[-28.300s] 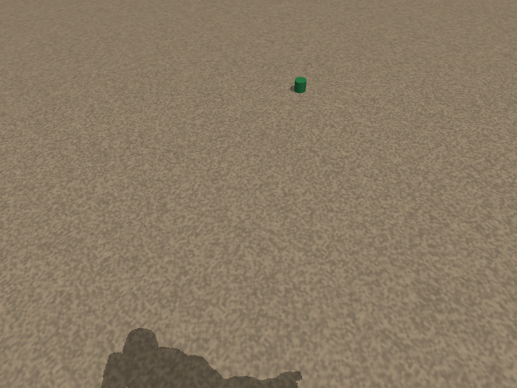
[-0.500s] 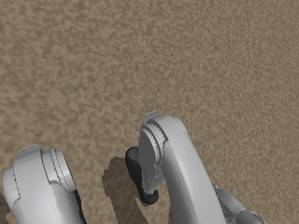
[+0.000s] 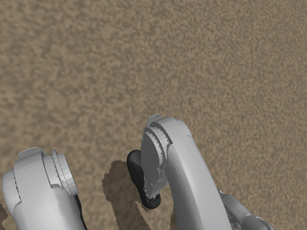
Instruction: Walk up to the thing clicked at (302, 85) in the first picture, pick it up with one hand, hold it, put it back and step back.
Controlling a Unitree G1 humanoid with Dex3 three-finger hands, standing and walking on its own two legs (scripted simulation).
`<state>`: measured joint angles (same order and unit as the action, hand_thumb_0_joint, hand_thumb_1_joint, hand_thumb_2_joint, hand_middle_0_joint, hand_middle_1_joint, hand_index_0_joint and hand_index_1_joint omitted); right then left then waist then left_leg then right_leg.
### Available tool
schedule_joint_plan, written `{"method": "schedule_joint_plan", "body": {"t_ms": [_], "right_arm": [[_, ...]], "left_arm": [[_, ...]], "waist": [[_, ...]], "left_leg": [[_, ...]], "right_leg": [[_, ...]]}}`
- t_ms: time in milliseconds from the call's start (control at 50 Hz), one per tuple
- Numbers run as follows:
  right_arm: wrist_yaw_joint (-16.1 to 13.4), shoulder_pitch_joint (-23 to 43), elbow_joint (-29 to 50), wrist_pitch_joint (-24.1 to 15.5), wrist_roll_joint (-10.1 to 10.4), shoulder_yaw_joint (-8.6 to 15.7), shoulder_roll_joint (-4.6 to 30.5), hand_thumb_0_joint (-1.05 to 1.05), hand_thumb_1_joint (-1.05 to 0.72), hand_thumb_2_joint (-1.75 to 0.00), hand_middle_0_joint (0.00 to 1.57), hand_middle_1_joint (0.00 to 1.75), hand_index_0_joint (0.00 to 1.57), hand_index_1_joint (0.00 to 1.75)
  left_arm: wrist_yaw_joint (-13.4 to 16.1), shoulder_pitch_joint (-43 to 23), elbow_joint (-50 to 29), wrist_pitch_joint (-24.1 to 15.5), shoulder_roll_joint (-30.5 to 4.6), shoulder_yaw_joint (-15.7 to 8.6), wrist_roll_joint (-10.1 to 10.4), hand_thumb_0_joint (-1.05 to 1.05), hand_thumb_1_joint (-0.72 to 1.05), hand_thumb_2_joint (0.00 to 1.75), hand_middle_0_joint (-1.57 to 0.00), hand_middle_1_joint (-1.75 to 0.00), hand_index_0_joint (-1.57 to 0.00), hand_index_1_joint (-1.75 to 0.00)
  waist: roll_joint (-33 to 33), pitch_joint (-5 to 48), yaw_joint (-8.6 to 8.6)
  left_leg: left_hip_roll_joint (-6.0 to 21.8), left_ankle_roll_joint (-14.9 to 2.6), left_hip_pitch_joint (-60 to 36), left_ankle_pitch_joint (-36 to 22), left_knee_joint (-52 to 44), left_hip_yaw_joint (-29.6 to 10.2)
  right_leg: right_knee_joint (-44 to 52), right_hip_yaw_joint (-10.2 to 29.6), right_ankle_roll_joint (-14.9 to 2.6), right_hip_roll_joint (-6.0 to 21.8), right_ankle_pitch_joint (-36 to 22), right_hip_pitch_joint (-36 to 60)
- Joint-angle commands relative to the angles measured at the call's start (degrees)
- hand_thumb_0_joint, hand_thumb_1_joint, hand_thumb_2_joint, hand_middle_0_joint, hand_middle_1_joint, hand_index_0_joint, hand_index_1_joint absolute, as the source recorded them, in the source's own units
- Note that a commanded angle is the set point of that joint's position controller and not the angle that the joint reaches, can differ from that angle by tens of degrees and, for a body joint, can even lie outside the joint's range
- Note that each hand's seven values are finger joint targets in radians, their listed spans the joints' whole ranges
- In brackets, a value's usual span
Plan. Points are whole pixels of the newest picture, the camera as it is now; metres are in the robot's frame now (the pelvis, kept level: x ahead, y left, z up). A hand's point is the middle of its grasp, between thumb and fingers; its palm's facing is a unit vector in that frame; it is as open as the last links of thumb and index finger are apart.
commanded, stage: open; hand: left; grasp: from above
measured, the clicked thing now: out of the picture +0.44 +0.38 -0.26
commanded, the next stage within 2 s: withdraw in 0.36 s
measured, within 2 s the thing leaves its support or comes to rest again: neither
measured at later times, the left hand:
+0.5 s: hand out of the picture +0.43 +0.37 -0.24, palm faces -0.44 -0.16 -0.89, open 14.0 cm
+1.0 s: hand out of the picture +0.43 +0.40 -0.06, palm faces -0.42 -0.09 -0.90, open 14.2 cm
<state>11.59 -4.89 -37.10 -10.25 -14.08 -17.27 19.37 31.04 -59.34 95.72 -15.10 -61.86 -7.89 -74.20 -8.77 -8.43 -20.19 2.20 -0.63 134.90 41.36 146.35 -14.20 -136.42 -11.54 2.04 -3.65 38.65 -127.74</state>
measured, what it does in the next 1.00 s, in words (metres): stands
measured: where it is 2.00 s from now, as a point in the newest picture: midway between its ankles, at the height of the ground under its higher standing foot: (113, 206)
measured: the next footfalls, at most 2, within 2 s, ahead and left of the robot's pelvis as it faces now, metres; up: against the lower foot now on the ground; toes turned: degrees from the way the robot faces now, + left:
none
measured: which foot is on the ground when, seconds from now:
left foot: down 0.00-1.00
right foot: down 0.00-1.00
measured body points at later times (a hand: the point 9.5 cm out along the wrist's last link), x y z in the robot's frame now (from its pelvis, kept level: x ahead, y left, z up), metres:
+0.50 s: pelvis +0.00 +0.00 +0.00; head +0.27 +0.14 +0.33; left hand +0.45 +0.38 -0.19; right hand +0.07 -0.25 -0.06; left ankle +0.06 +0.12 -0.27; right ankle +0.11 -0.11 -0.27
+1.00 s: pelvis +0.00 +0.00 +0.05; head +0.22 +0.09 +0.43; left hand +0.45 +0.40 -0.01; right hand +0.12 -0.25 -0.06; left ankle +0.06 +0.12 -0.27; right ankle +0.11 -0.11 -0.27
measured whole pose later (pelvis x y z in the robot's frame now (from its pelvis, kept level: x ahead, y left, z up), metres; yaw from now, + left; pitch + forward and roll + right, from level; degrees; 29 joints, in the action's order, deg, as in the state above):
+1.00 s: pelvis +0.00 +0.00 +0.05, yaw +5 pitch +33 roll -10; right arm 10.9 -7.4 -36.6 -2.3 -6.3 -6.4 17.1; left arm 8.3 -54.2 69.5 -5.8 -48.8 -0.7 -63.6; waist 0.9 2.7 -11.3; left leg 1.8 -1.4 129.8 39.1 134.9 -7.9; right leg -129.0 -6.7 1.5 -1.9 38.8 -124.0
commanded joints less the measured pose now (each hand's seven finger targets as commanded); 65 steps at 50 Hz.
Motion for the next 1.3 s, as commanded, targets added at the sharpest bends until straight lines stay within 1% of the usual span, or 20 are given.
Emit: {"method": "schedule_joint_plan", "body": {"t_ms": [0,20,40,120,160,220,300,340,440,460,480,560,640,680,760,840,920,1020,1140,1280], "right_arm": [[-0.6,-9.39,-0.52,0.19,0.77,6.14,18.32,0.0,-0.89,-0.9,0.2,0.3,0.2,0.3],[-0.66,-9.9,-0.7,0.26,0.55,6.26,18.92,0.0,-0.89,-0.9,0.2,0.3,0.2,0.3],[-0.58,-9.84,-0.48,0.26,0.57,5.93,18.29,0.0,-0.89,-0.9,0.2,0.3,0.2,0.3],[-0.45,-10.95,-0.69,0.14,0.69,5.95,18.61,0.0,-0.89,-0.9,0.2,0.3,0.2,0.3],[-0.63,-9.86,0.26,-0.14,0.88,6.15,18.91,0.0,-0.89,-0.9,0.2,0.3,0.2,0.3],[-0.73,-10.1,0.1,0.0,0.85,5.31,18.46,0.0,-0.89,-0.9,0.2,0.3,0.2,0.3],[-0.94,-9.61,0.36,-0.07,0.91,5.86,18.6,0.0,-0.89,-0.9,0.2,0.3,0.2,0.3],[-1.01,-10.11,0.12,0.06,0.89,5.26,18.37,0.0,-0.89,-0.9,0.2,0.3,0.2,0.3],[-0.97,-9.63,0.39,0.14,0.67,5.35,18.33,0.0,-0.89,-0.9,0.2,0.3,0.2,0.3],[-1.08,-9.65,0.06,0.21,0.9,5.61,18.77,0.0,-0.9,-0.9,0.2,0.3,0.2,0.3],[-0.89,-9.94,0.46,0.03,0.87,5.49,18.64,0.0,-0.91,-0.9,0.2,0.3,0.2,0.3],[-0.74,-10.39,0.24,0.25,1.2,6.7,18.65,0.0,-0.91,-0.9,0.2,0.3,0.2,0.3],[0.24,-10.76,0.03,0.58,2.04,9.06,17.04,0.0,-0.91,-0.9,0.2,0.3,0.2,0.3],[0.67,-11.08,0.49,1.25,2.94,10.27,16.46,0.0,-0.91,-0.9,0.2,0.3,0.2,0.3],[1.29,-12.32,-0.4,3.26,4.83,13.1,14.86,0.0,-0.9,-0.9,0.2,0.3,0.2,0.3],[0.43,-14.83,0.61,6.02,6.87,15.74,14.16,0.0,-0.91,-0.9,0.2,0.3,0.2,0.3],[-1.71,-16.65,0.67,8.58,8.51,17.13,13.97,0.0,-0.91,-0.91,0.2,0.3,0.2,0.3],[-4.82,-16.85,1.35,10.59,9.6,16.86,12.61,0.0,-0.9,-0.9,0.2,0.3,0.2,0.3],[-6.6,-14.74,2.28,11.58,9.49,14.88,10.99,0.0,-0.9,-0.9,0.2,0.3,0.2,0.3],[-6.29,-14.14,0.26,11.49,7.57,13.3,11.79,0.0,-0.9,-0.9,0.2,0.3,0.2,0.3]], "left_arm": [[1.99,-13.38,-6.36,0.27,-13.47,0.26,0.95,0.0,-0.53,0.99,-0.07,-1.03,-0.07,-1.03],[2.12,-12.11,-5.3,0.45,-14.55,-1.02,0.9,0.0,-0.53,0.99,-0.06,-1.04,-0.07,-1.03],[1.87,-14.26,-7.67,0.16,-12.4,1.14,1.02,0.0,-0.53,0.98,-0.06,-1.03,-0.07,-1.02],[1.69,-13.26,-5.21,0.65,-14.85,-1.05,0.63,0.0,-0.52,0.98,-0.06,-1.03,-0.07,-1.03],[1.14,-14.79,-5.48,0.29,-12.95,-0.08,1.44,0.0,-0.53,0.98,-0.06,-1.04,-0.07,-1.03],[0.93,-13.96,-4.96,-0.03,-15.5,-1.22,1.01,0.0,-0.52,0.97,-0.06,-1.04,-0.07,-1.03],[0.42,-14.32,-6.01,-0.65,-14.45,0.22,0.76,0.0,-0.51,0.96,-0.06,-1.06,-0.07,-1.04],[0.69,-14.26,-7.59,-0.82,-17.11,-1.42,0.63,0.0,-0.5,0.96,-0.06,-1.06,-0.07,-1.04],[1.17,-13.2,-7.37,-0.91,-14.32,0.23,0.72,0.0,-0.5,0.96,-0.06,-1.05,-0.07,-1.04],[1.53,-13.33,-7.58,-1.02,-16.69,-1.66,1.3,0.0,-0.51,0.97,-0.06,-1.03,-0.08,-1.01],[1.23,-14.38,-10.09,-0.94,-15.99,-0.29,0.73,0.0,-0.53,0.98,-0.06,-1.02,-0.07,-1.01],[1.29,-12.44,-13.93,0.03,-19.01,-3.47,0.42,0.0,-0.54,0.99,-0.06,-1.01,-0.07,-1.01],[-0.24,-12.37,-23.92,2.09,-16.11,-4.23,2.42,0.0,-0.55,0.99,-0.06,-1.0,-0.06,-1.0],[-1.61,-10.9,-27.2,3.64,-14.72,-4.53,3.8,0.0,-0.55,0.99,-0.06,-1.0,-0.06,-1.0],[-7.42,-9.46,-28.28,7.18,-8.4,-1.5,5.62,0.0,-0.54,0.99,-0.06,-1.0,-0.06,-1.0],[-15.04,-10.73,-33.35,8.7,-2.82,1.82,8.48,0.0,-0.55,1.0,-0.07,-1.01,-0.06,-1.01],[-22.87,-10.31,-34.61,9.12,4.44,6.76,11.35,0.0,-0.56,1.02,-0.07,-1.01,-0.06,-1.02],[-27.07,-8.89,-35.6,7.1,2.92,6.2,11.95,0.0,-0.54,1.02,-0.07,-1.0,-0.06,-1.01],[-25.08,-10.83,-33.32,1.84,-1.05,3.43,9.48,0.0,-0.55,1.02,-0.08,-1.0,-0.07,-1.01],[-16.32,-17.39,-26.92,-1.84,-1.99,3.17,3.78,0.0,-0.54,1.01,-0.07,-1.0,-0.06,-1.01]], "waist": [[33.47,36.92,-0.92],[33.04,36.98,-1.23],[33.43,37.22,-1.44],[31.12,34.58,-1.78],[30.73,33.54,-2.33],[30.47,35.08,-2.21],[32.3,34.83,-1.86],[32.33,36.73,-1.26],[32.73,36.5,-1.28],[32.51,37.1,-0.74],[34.08,37.5,-0.82],[37.35,42.33,1.35],[43.27,49.61,4.6],[43.41,51.82,6.13],[37.31,48.78,6.6],[30.64,49.17,5.97],[23.24,43.15,4.31],[18.48,42.46,6.34],[20.01,42.53,7.71],[27.14,44.32,5.15]], "left_leg": [[1.45,0.73,-31.14,-15.74,-15.67,3.87],[1.48,0.68,-31.17,-16.1,-15.85,3.9],[1.34,0.64,-30.86,-16.29,-15.7,4.11],[1.24,0.08,-28.2,-14.13,-15.22,4.63],[1.29,0.35,-28.29,-12.68,-15.54,4.08],[1.43,0.12,-28.53,-12.73,-14.95,4.02],[1.45,0.28,-28.92,-11.34,-15.41,4.31],[1.49,0.34,-30.01,-12.79,-15.35,4.25],[1.36,0.47,-30.17,-15.29,-15.16,4.56],[1.5,0.45,-29.75,-14.52,-15.21,4.28],[1.38,0.58,-30.83,-15.84,-15.03,4.65],[1.5,0.95,-34.47,-18.27,-15.67,4.74],[1.3,1.43,-39.13,-22.34,-17.34,5.63],[0.86,1.11,-37.75,-21.69,-18.2,6.61],[0.28,-0.11,-31.67,-16.33,-19.87,8.23],[-0.19,-0.79,-32.32,-12.35,-24.32,8.12],[-0.73,-1.31,-30.62,-9.2,-26.84,7.61],[-1.72,-1.51,-29.1,-10.05,-27.64,8.99],[-1.93,-1.46,-29.69,-8.29,-28.4,9.67],[-1.74,-0.8,-33.14,-8.17,-27.48,8.96]], "right_leg": [[10.12,-4.61,-3.5,-2.34,-16.19,17.04],[10.34,-4.63,-3.34,-2.37,-16.5,17.74],[10.52,-4.54,-3.3,-2.38,-16.87,17.73],[11.13,-3.97,-3.28,-2.38,-15.33,18.17],[11.3,-4.35,-3.49,-2.13,-13.64,16.26],[11.29,-4.27,-3.28,-2.24,-13.88,17.75],[11.34,-4.01,-3.47,-2.36,-12.65,17.35],[11.29,-4.14,-3.37,-2.37,-13.75,18.71],[10.98,-4.39,-3.3,-2.51,-15.82,18.81],[11.18,-4.5,-3.3,-2.48,-15.21,18.66],[10.76,-4.12,-3.37,-2.33,-16.26,18.92],[10.27,-3.95,-3.65,-2.08,-17.41,19.25],[10.28,-3.11,-4.02,-1.92,-19.74,18.8],[11.13,-2.35,-4.17,-1.85,-19.77,19.2],[14.27,-0.52,-4.03,-1.61,-16.54,17.89],[18.53,0.64,-3.98,-1.17,-13.2,20.73],[22.39,1.45,-4.53,-0.74,-10.08,20.13],[24.79,3.2,-4.84,-0.05,-9.24,23.19],[24.19,3.73,-4.66,0.22,-7.06,21.08],[19.94,1.97,-4.54,0.24,-8.09,16.16]]}}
